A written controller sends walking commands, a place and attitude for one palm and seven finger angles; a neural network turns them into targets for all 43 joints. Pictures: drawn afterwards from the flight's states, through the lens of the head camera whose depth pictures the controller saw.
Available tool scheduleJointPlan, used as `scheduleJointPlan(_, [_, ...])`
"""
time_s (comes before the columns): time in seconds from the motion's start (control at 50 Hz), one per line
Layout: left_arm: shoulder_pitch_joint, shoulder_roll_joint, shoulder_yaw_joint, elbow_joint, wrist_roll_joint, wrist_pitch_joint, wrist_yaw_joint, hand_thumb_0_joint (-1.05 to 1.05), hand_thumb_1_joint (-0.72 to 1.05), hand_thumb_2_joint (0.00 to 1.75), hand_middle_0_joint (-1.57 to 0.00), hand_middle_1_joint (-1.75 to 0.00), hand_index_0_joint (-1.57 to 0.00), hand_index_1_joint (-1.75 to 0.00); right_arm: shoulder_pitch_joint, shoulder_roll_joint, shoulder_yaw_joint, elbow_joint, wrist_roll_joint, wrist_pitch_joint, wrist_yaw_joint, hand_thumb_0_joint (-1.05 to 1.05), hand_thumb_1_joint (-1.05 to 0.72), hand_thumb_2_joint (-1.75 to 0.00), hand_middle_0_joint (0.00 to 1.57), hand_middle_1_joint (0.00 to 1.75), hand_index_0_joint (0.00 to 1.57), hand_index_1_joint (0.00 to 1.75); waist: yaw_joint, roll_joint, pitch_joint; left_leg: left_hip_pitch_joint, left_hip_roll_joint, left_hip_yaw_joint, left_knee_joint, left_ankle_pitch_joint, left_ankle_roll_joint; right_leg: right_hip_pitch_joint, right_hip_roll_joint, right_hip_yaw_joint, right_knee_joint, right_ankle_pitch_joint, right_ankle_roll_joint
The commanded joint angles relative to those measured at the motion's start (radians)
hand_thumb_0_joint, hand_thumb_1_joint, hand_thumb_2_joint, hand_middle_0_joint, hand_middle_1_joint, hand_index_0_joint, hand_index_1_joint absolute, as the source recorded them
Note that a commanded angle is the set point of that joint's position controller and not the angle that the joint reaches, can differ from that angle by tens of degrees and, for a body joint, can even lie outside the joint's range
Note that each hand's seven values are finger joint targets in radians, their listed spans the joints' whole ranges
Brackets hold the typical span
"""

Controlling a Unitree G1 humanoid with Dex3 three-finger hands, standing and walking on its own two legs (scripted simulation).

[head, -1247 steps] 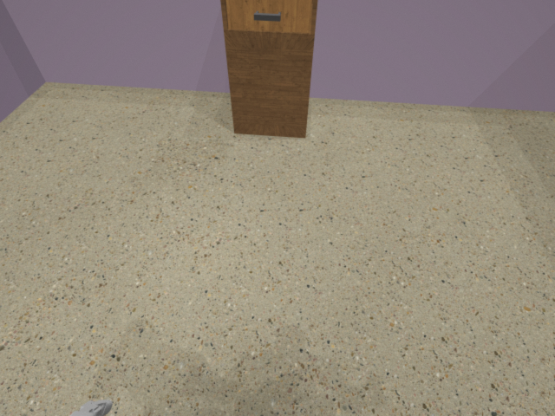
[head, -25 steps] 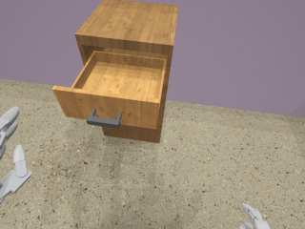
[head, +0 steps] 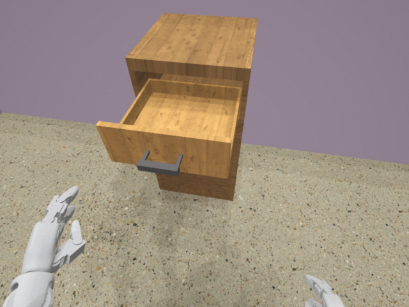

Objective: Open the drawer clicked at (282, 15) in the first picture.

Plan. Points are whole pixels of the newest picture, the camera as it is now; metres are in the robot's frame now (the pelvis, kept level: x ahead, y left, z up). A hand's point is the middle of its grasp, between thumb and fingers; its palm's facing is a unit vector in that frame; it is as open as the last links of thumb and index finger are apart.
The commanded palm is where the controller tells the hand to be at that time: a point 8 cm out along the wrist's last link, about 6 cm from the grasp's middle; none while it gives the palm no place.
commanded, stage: let the arm hang, fingers relaxed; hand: left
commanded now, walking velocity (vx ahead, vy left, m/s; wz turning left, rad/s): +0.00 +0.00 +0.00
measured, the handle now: (161, 161) +0.51 +0.16 -0.07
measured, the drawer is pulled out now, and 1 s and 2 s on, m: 0.30 0.30 0.30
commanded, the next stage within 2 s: look to check the result in 1.00 s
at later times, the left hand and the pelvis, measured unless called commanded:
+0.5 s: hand out of the picture -0.02 +0.19 -0.16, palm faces +0.02 -0.98 -0.22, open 7.3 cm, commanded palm none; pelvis +0.00 +0.00 +0.01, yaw -2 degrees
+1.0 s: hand out of the picture +0.00 +0.16 -0.16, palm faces +0.03 -0.99 -0.16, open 7.4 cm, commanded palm none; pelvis +0.00 +0.00 +0.01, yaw -2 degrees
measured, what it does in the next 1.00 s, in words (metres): stands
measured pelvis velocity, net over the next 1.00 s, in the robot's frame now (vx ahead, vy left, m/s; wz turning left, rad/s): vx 0.00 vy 0.00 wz -0.04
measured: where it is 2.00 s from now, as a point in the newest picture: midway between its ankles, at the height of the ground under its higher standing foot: outside the picture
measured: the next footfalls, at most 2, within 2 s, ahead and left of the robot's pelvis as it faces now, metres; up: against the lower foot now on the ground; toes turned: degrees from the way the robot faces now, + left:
none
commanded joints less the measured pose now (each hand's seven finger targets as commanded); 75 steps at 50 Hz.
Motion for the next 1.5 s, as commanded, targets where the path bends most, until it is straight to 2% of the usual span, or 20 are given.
scheduleJointPlan(0.0, [-0.041,-0.021,-0.096,0.389,0.009,0.096,-0.036,0.00,0.90,0.90,-0.20,-0.30,-0.20,-0.30,0.055,-0.094,-0.026,-0.027,-0.014,0.034,-0.012,0.00,-0.90,-0.90,0.20,0.30,0.20,0.30,-0.009,-0.234,-0.049,-0.062,0.075,-0.074,-0.041,0.300,0.040,0.169,-0.095,0.115,-0.038,0.281,-0.049])
scheduleJointPlan(0.02, [-0.062,-0.014,-0.098,0.457,0.008,0.103,-0.034,0.00,0.90,0.90,-0.20,-0.30,-0.20,-0.30,0.053,-0.086,-0.022,-0.010,-0.014,0.044,-0.018,0.00,-0.90,-0.90,0.20,0.30,0.20,0.30,-0.007,-0.229,-0.045,-0.043,0.064,-0.061,-0.047,0.292,0.035,0.184,-0.102,0.128,-0.058,0.300,-0.052])
scheduleJointPlan(0.04, [-0.087,-0.011,-0.102,0.523,0.005,0.109,-0.030,0.00,0.90,0.90,-0.20,-0.30,-0.20,-0.30,0.052,-0.081,-0.019,0.008,-0.014,0.052,-0.022,0.00,-0.90,-0.90,0.20,0.30,0.20,0.30,-0.005,-0.176,-0.032,-0.021,0.060,-0.062,-0.072,0.316,0.029,0.181,-0.097,0.127,-0.060,0.318,-0.054])
scheduleJointPlan(0.08, [-0.110,-0.010,-0.111,0.653,-0.003,0.112,-0.027,0.00,0.90,0.90,-0.20,-0.30,-0.20,-0.30,0.046,-0.074,-0.006,0.057,-0.014,0.058,-0.032,0.00,-0.90,-0.90,0.20,0.30,0.20,0.30,0.005,-0.014,-0.013,-0.010,0.087,-0.076,-0.144,0.331,0.031,0.209,-0.069,0.121,-0.081,0.252,-0.035])
scheduleJointPlan(0.12, [-0.114,-0.010,-0.120,0.772,-0.008,0.111,-0.027,0.00,0.90,0.90,-0.20,-0.30,-0.20,-0.30,0.043,-0.067,0.005,0.105,-0.010,0.061,-0.039,0.00,-0.90,-0.90,0.20,0.30,0.20,0.30,0.013,0.069,0.023,-0.020,0.102,-0.077,-0.195,0.271,0.032,0.225,-0.048,0.122,-0.126,0.150,-0.021])
scheduleJointPlan(0.16, [-0.102,-0.019,-0.124,0.863,-0.010,0.107,-0.028,0.00,0.90,0.90,-0.20,-0.30,-0.20,-0.30,0.069,-0.051,0.010,0.150,-0.005,0.063,-0.046,0.00,-0.90,-0.90,0.20,0.30,0.20,0.30,0.015,0.080,0.046,-0.021,0.108,-0.082,-0.221,0.220,0.033,0.243,-0.047,0.127,-0.170,0.124,-0.021])
scheduleJointPlan(0.18, [-0.080,-0.053,-0.110,0.886,-0.007,0.104,-0.026,0.00,0.90,0.90,-0.20,-0.30,-0.20,-0.30,0.089,-0.035,0.003,0.165,-0.010,0.063,-0.049,0.00,-0.90,-0.90,0.20,0.30,0.20,0.30,0.015,0.122,0.026,-0.013,0.104,-0.072,-0.225,0.184,0.034,0.257,-0.047,0.124,-0.189,0.117,-0.027])
scheduleJointPlan(0.2, [-0.078,-0.048,-0.113,0.914,-0.010,0.102,-0.027,0.00,0.90,0.90,-0.20,-0.30,-0.20,-0.30,0.106,-0.026,0.005,0.182,-0.009,0.064,-0.049,0.00,-0.90,-0.90,0.20,0.30,0.20,0.30,0.014,0.135,0.018,-0.008,0.100,-0.069,-0.227,0.169,0.033,0.265,-0.050,0.122,-0.196,0.120,-0.030])
scheduleJointPlan(0.22, [-0.074,-0.051,-0.119,0.939,-0.012,0.099,-0.028,0.00,0.90,0.90,-0.20,-0.30,-0.20,-0.30,0.124,-0.018,0.003,0.199,-0.009,0.065,-0.051,0.00,-0.90,-0.90,0.20,0.30,0.20,0.30,0.013,0.124,0.013,0.002,0.100,-0.064,-0.228,0.164,0.032,0.266,-0.052,0.123,-0.203,0.124,-0.033])
scheduleJointPlan(0.24, [-0.076,-0.050,-0.122,0.960,-0.013,0.097,-0.027,0.00,0.90,0.90,-0.20,-0.30,-0.20,-0.30,0.145,-0.017,0.001,0.209,-0.005,0.067,-0.054,0.00,-0.90,-0.90,0.20,0.30,0.20,0.30,0.010,0.056,0.011,0.030,0.111,-0.071,-0.229,0.186,0.035,0.261,-0.049,0.116,-0.210,0.142,-0.033])
scheduleJointPlan(0.3, [-0.075,-0.058,-0.133,1.021,-0.016,0.096,-0.029,0.00,0.90,0.90,-0.20,-0.30,-0.20,-0.30,0.186,-0.012,0.003,0.257,-0.002,0.068,-0.056,0.00,-0.90,-0.90,0.20,0.30,0.20,0.30,0.007,0.044,0.041,0.027,0.114,-0.065,-0.244,0.177,0.035,0.254,-0.055,0.113,-0.225,0.130,-0.031])
scheduleJointPlan(0.36, [-0.062,-0.061,-0.140,1.068,-0.018,0.094,-0.026,0.00,0.90,0.90,-0.20,-0.30,-0.20,-0.30,0.220,-0.005,0.006,0.289,0.002,0.067,-0.059,0.00,-0.90,-0.90,0.20,0.30,0.20,0.30,0.004,-0.001,0.055,0.042,0.121,-0.064,-0.249,0.203,0.036,0.250,-0.057,0.109,-0.229,0.141,-0.031])
scheduleJointPlan(0.5, [-0.035,-0.078,-0.150,1.133,-0.019,0.097,-0.022,0.00,0.90,0.90,-0.20,-0.30,-0.20,-0.30,0.260,0.019,0.012,0.348,0.001,0.071,-0.059,0.00,-0.90,-0.90,0.20,0.30,0.20,0.30,0.004,-0.045,0.129,0.019,0.113,-0.057,-0.275,0.101,0.039,0.199,-0.051,0.123,-0.254,0.038,-0.025])
scheduleJointPlan(0.82, [-0.018,-0.124,-0.143,1.152,-0.015,0.093,-0.016,0.00,0.90,0.90,-0.20,-0.30,-0.20,-0.30,0.280,0.069,0.010,0.373,-0.002,0.062,-0.063,0.00,-0.90,-0.90,0.20,0.30,0.20,0.30,0.004,0.004,0.152,0.003,0.110,-0.052,-0.283,0.089,0.039,0.174,-0.046,0.126,-0.239,0.055,-0.025])
scheduleJointPlan(0.98, [-0.023,-0.126,-0.141,1.147,-0.015,0.092,-0.015,0.00,0.90,0.90,-0.20,-0.30,-0.20,-0.30,0.288,0.068,0.008,0.375,-0.001,0.063,-0.063,0.00,-0.90,-0.90,0.20,0.30,0.20,0.30,0.001,-0.016,0.154,0.008,0.113,-0.050,-0.281,0.092,0.037,0.172,-0.045,0.126,-0.241,0.053,-0.024])
scheduleJointPlan(1.1, [-0.016,-0.124,-0.141,1.155,-0.017,0.087,-0.015,0.00,0.90,0.90,-0.20,-0.30,-0.20,-0.30,0.282,0.067,0.008,0.378,0.001,0.060,-0.065,0.00,-0.90,-0.90,0.20,0.30,0.20,0.30,0.002,-0.022,0.115,0.042,0.111,-0.039,-0.263,0.152,0.033,0.198,-0.054,0.124,-0.238,0.102,-0.028])
scheduleJointPlan(1.16, [-0.018,-0.125,-0.142,1.158,-0.017,0.088,-0.014,0.00,0.90,0.90,-0.20,-0.30,-0.20,-0.30,0.281,0.070,0.008,0.380,0.000,0.065,-0.064,0.00,-0.90,-0.90,0.20,0.30,0.20,0.30,0.000,-0.022,0.137,0.041,0.108,-0.036,-0.262,0.137,0.031,0.182,-0.055,0.124,-0.248,0.079,-0.029])
scheduleJointPlan(1.32, [-0.023,-0.121,-0.140,1.158,-0.018,0.086,-0.014,0.00,0.90,0.90,-0.20,-0.30,-0.20,-0.30,0.274,0.068,0.007,0.385,0.000,0.064,-0.064,0.00,-0.90,-0.90,0.20,0.30,0.20,0.30,0.001,-0.026,0.122,0.053,0.107,-0.033,-0.261,0.154,0.026,0.196,-0.056,0.127,-0.250,0.094,-0.030])
scheduleJointPlan(1.38, [-0.025,-0.125,-0.141,1.159,-0.018,0.086,-0.013,0.00,0.90,0.90,-0.20,-0.30,-0.20,-0.30,0.274,0.068,0.006,0.386,0.000,0.064,-0.065,0.00,-0.90,-0.90,0.20,0.30,0.20,0.30,0.001,-0.004,0.127,0.057,0.111,-0.029,-0.263,0.163,0.026,0.193,-0.055,0.125,-0.249,0.107,-0.029])
scheduleJointPlan(1.48, [-0.028,-0.122,-0.141,1.159,-0.018,0.087,-0.013,0.00,0.90,0.90,-0.20,-0.30,-0.20,-0.30,0.271,0.068,0.006,0.387,0.000,0.065,-0.064,0.00,-0.90,-0.90,0.20,0.30,0.20,0.30,0.001,-0.019,0.134,0.052,0.109,-0.031,-0.265,0.155,0.025,0.195,-0.054,0.124,-0.252,0.098,-0.028])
